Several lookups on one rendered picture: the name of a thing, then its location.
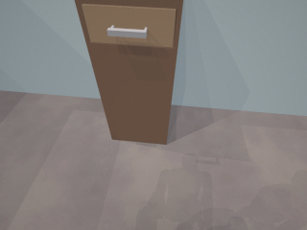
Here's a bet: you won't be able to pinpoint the drawer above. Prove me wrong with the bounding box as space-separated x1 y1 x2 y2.
82 4 177 48

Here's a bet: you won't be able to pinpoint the cabinet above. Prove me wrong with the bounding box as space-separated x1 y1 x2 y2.
74 0 183 145

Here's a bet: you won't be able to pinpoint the handle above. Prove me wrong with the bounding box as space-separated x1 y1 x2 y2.
106 25 148 38

